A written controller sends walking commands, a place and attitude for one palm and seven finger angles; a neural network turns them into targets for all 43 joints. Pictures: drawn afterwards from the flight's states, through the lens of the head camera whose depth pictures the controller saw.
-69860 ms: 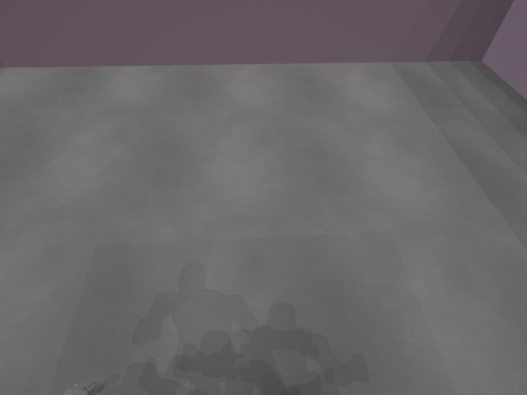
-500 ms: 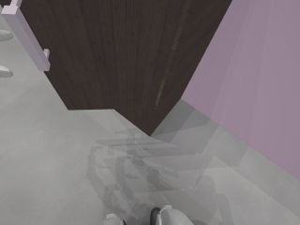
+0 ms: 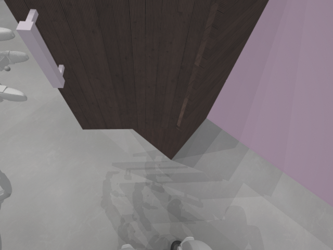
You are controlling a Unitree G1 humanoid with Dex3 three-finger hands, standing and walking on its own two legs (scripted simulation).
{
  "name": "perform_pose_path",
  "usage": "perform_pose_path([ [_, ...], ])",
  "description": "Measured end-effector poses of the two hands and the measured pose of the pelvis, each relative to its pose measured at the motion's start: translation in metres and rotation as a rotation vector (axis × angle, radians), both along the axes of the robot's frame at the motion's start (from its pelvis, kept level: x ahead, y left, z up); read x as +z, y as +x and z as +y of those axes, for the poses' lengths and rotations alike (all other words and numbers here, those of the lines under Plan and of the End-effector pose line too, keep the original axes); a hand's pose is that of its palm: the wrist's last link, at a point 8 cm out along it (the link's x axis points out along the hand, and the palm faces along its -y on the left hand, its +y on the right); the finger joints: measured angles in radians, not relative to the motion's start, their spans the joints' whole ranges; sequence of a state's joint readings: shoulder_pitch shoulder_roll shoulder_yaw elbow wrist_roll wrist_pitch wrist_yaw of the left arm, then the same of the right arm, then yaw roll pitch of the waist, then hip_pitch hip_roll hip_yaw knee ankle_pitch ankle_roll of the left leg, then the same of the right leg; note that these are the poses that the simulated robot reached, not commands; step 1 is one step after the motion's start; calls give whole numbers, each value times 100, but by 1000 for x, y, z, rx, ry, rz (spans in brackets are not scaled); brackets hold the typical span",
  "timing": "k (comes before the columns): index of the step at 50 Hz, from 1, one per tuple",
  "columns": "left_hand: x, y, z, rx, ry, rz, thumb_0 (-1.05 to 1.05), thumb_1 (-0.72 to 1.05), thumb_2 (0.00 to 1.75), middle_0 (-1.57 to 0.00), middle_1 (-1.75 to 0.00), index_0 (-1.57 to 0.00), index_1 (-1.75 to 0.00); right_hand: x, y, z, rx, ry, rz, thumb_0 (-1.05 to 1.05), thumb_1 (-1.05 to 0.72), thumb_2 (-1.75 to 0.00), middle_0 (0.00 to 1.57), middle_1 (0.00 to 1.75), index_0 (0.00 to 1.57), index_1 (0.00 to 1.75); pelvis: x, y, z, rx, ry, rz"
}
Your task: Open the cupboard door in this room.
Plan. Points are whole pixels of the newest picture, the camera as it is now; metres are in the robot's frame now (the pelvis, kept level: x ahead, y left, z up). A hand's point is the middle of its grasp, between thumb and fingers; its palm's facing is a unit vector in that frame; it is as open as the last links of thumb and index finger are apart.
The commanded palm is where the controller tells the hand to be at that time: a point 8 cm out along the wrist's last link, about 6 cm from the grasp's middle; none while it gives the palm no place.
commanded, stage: move the hooked fingers beside the handle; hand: left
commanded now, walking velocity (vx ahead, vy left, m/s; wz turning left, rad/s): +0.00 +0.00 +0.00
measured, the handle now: (47, 52) +0.53 +0.23 +0.12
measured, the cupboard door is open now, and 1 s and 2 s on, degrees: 42 42 42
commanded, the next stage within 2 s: slide the fingers in behind the handle in 0.40 s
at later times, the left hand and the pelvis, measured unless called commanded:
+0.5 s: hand (10, 65) +0.49 +0.29 +0.12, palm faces -0.01 -1.00 +0.00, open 14.0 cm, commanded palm +0.46 +0.34 +0.11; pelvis -0.02 +0.00 -0.01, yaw +0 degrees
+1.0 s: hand (21, 70) +0.48 +0.27 +0.12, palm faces -0.03 -1.00 +0.01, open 14.0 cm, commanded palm +0.46 +0.31 +0.11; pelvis -0.01 +0.01 +0.00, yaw +0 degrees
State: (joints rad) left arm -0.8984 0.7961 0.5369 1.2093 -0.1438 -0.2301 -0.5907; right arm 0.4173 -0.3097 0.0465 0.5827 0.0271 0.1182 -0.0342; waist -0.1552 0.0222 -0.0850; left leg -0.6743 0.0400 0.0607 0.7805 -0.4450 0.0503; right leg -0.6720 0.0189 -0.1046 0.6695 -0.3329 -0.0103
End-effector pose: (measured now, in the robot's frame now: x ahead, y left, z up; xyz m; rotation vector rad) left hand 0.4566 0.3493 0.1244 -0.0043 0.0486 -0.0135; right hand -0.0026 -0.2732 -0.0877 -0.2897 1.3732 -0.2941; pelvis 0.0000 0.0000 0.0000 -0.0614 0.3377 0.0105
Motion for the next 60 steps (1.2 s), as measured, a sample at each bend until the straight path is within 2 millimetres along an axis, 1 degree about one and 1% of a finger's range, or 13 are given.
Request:
perform_pose_path([
  [6,0,-5,-3,8,-5,-7,-2,-50,30,-30,-120,-30,-120,-1,14,-5,25,-12,-47,1,-91,-90,20,30,20,30,-1,-5,-2,5,2,-10],
  [11,0,-4,-5,7,-1,4,-2,-50,30,-30,-120,-30,-120,-1,11,-8,31,-25,-53,0,-91,-90,20,30,20,30,-3,-11,-4,9,2,-9],
  [16,1,0,-5,9,3,0,-2,-50,30,-30,-120,-30,-120,-1,-5,-9,14,-36,-27,0,-91,-90,20,30,20,30,-5,-16,-5,7,1,2],
  [26,-1,9,-3,0,8,-2,-2,-50,30,-30,-120,-30,-120,1,-49,-2,-43,-37,77,1,-91,-90,20,30,20,30,-7,-19,-3,-6,-4,23],
  [29,-1,9,-4,-4,9,-10,-2,-50,30,-29,-120,-30,-120,2,-57,1,-56,-30,99,1,-91,-90,20,30,20,30,-7,-18,-1,-9,-4,24],
  [32,-1,9,-7,-15,6,-17,-2,-50,30,-29,-120,-30,-120,3,-60,4,-64,-19,107,1,-91,-90,20,30,20,30,-6,-16,0,-11,-5,20],
  [37,-5,7,-12,-15,-14,-12,-2,-50,30,-29,-120,-30,-120,3,-53,7,-63,-11,79,1,-91,-90,20,30,20,30,-4,-13,2,-13,-6,9],
  [50,-7,1,-22,-13,-2,-11,-2,-50,30,-29,-120,-30,-120,-3,-12,8,-1,-5,-32,1,-91,-90,20,30,20,30,-4,-15,5,0,-5,-11],
  [55,-5,2,-30,-20,-9,-29,-2,-50,30,-29,-120,-30,-120,-4,-6,8,9,-3,-46,1,-91,-90,20,30,20,30,-4,-15,4,2,-5,-13],
  [60,-6,4,-39,-23,-11,-24,-2,-50,30,-29,-120,-30,-120,-5,-8,8,4,6,-47,1,-91,-90,20,30,20,30,-4,-15,3,1,-2,-17],
])
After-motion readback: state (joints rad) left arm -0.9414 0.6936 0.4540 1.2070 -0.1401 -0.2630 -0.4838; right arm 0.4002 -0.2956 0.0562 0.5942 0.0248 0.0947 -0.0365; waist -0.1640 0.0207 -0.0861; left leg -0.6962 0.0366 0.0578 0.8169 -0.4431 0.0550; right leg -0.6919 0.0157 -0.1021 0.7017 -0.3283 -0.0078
